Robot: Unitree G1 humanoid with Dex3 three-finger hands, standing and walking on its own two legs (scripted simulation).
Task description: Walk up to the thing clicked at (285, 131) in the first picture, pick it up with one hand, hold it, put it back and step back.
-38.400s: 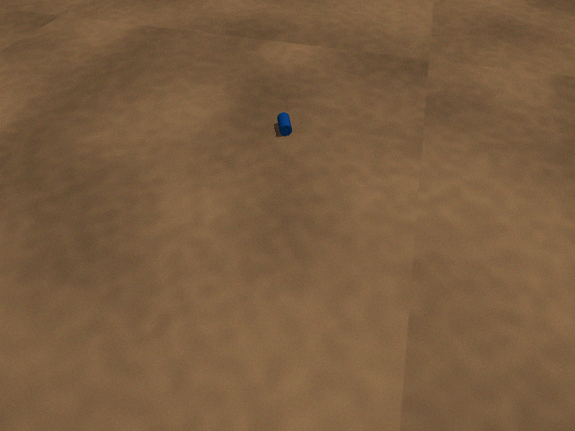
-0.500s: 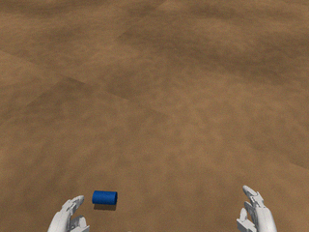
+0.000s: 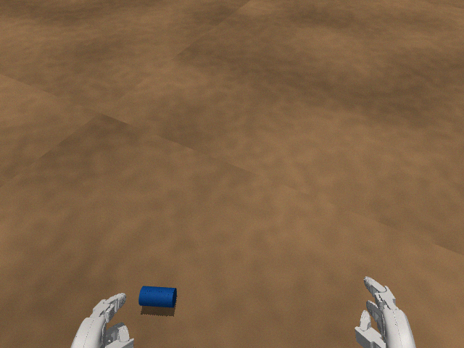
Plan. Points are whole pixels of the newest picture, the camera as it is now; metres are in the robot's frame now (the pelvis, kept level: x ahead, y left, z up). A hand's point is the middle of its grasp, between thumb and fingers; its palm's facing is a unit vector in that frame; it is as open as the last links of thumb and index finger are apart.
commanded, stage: home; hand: left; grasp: from above
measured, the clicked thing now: (158, 296) +0.44 +0.30 -0.68
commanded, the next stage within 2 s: stand in 0.66 s
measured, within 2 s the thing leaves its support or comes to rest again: neither
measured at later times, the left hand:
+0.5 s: hand (132, 344) +0.16 +0.18 -0.05, palm faces +0.05 -0.98 -0.20, open 7.4 cm
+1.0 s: hand out of the picture +0.12 +0.24 -0.10, palm faces +0.03 -0.94 -0.35, open 7.4 cm
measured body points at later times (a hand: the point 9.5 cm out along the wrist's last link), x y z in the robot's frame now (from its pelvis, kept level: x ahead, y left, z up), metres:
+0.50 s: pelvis +0.00 +0.00 +0.00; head +0.02 +0.01 +0.45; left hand +0.16 +0.23 -0.03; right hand +0.16 -0.25 -0.06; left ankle +0.01 +0.13 -0.68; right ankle +0.00 -0.15 -0.68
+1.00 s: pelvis -0.01 +0.00 +0.02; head +0.01 +0.01 +0.47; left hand +0.12 +0.28 -0.08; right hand +0.12 -0.27 -0.09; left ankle +0.01 +0.13 -0.68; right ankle +0.00 -0.15 -0.68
